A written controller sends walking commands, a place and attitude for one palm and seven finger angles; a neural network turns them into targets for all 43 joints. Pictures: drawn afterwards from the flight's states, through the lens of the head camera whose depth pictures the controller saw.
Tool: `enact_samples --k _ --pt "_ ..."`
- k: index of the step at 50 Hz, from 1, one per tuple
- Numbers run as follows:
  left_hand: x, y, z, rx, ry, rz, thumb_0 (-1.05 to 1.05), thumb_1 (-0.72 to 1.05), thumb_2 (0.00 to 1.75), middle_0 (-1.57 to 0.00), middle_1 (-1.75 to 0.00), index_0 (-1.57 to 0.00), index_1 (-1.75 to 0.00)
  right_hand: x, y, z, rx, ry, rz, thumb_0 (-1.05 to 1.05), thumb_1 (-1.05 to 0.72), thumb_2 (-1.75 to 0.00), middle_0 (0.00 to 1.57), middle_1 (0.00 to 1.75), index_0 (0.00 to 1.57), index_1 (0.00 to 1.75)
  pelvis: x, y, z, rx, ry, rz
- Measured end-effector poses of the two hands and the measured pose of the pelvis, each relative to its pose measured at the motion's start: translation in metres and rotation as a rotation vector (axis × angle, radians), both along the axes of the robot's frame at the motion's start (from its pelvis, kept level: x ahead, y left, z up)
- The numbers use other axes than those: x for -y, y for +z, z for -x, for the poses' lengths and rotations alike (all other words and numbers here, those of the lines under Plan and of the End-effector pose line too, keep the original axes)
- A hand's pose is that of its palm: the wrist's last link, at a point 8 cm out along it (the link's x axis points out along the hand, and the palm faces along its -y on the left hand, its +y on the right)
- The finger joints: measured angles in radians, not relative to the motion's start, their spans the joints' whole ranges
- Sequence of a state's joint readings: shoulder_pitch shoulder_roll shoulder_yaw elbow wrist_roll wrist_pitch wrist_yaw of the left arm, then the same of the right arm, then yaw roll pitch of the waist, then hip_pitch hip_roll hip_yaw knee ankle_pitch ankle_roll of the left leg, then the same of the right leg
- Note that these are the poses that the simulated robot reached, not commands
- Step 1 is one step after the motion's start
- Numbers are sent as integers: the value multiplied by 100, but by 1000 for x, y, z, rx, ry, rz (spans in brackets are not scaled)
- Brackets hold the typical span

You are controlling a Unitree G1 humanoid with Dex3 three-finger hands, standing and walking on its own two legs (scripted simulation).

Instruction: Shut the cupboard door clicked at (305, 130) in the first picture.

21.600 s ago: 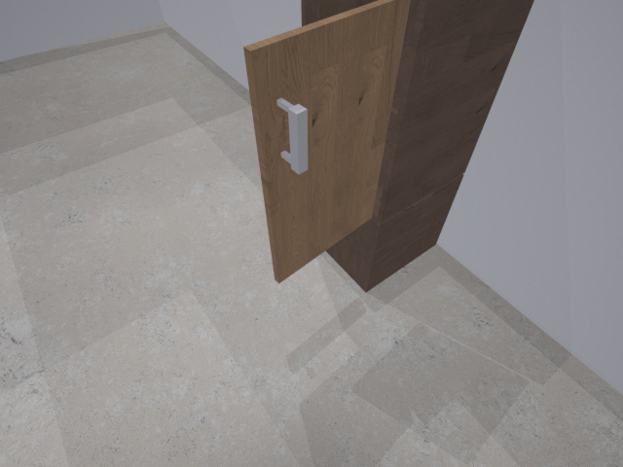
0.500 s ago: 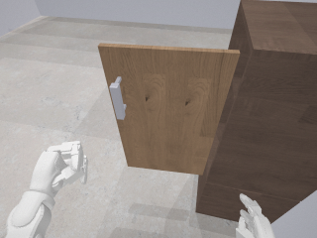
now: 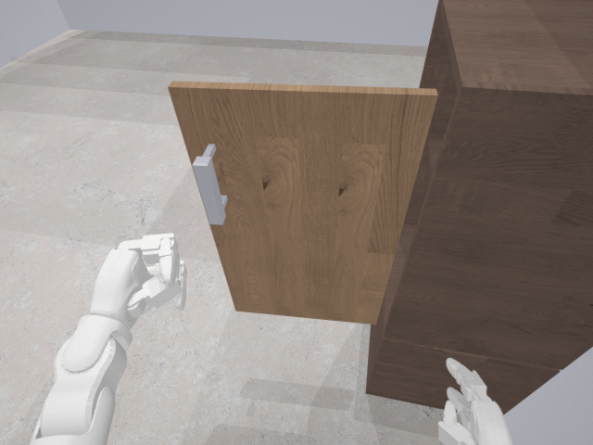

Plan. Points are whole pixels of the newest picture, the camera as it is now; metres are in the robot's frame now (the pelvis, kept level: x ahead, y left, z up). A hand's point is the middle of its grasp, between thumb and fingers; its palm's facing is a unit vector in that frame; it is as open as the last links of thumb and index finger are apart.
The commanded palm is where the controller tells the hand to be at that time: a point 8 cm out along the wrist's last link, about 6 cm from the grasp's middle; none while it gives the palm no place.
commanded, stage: bring the fist close to the handle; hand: left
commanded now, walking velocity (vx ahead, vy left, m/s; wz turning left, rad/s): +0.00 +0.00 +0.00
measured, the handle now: (214, 184) +0.46 +0.17 +0.11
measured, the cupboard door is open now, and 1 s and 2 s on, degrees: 95 95 82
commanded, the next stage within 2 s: push the door shut along its arc in 1.06 s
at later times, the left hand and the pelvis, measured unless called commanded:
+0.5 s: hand (207, 241) +0.34 +0.15 +0.11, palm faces -0.04 -1.00 -0.05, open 3.1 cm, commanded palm +0.32 +0.20 +0.12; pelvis +0.02 +0.00 +0.00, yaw -1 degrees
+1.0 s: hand (213, 233) +0.36 +0.15 +0.12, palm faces -0.02 -1.00 -0.04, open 3.1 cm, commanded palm +0.34 +0.19 +0.12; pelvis +0.01 +0.00 +0.00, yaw -1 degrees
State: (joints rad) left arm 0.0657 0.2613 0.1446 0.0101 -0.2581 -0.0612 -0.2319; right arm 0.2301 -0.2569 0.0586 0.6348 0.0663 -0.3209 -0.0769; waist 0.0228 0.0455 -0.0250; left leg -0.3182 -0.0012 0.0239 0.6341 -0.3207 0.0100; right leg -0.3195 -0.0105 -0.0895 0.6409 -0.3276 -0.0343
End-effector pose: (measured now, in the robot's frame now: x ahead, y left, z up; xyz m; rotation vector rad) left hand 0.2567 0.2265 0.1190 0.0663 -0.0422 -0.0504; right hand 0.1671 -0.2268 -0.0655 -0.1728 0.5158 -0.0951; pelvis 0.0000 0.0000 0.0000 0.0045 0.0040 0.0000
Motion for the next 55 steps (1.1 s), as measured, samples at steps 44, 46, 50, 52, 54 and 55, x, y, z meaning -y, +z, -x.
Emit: enact_samples --k 44,46,50,52,54,55 --pt "29 -3 -85 -12 19 31 1 90 90 -130 -150 -130 -150 12 -16 15 -188 -70 -19 1 -91 -90 20 30 20 30 -2 3 -17 -32 -30 -7" --pt "28 -3 -82 -13 24 26 1 90 90 -130 -150 -130 -150 12 -16 16 -189 -71 -17 1 -91 -90 20 30 20 30 -2 3 -16 -28 -29 -5" --pt "26 -1 -81 -2 30 25 1 90 90 -131 -150 -130 -150 11 -16 16 -191 -68 -13 1 -91 -90 20 30 20 30 -2 3 -13 -23 -26 -4" --pt "26 0 -81 3 28 25 1 90 90 -131 -150 -130 -150 11 -16 16 -189 -66 -12 1 -91 -90 20 30 20 30 -2 3 -12 -22 -24 -4" --pt "25 2 -82 4 26 26 1 90 90 -131 -150 -130 -150 10 -16 15 -186 -64 -13 1 -91 -90 20 30 20 30 -2 3 -11 -21 -22 -4" --pt "26 2 -83 3 23 26 1 90 90 -131 -150 -130 -150 10 -16 15 -184 -64 -14 1 -91 -90 20 30 20 30 -2 3 -10 -21 -22 -3"
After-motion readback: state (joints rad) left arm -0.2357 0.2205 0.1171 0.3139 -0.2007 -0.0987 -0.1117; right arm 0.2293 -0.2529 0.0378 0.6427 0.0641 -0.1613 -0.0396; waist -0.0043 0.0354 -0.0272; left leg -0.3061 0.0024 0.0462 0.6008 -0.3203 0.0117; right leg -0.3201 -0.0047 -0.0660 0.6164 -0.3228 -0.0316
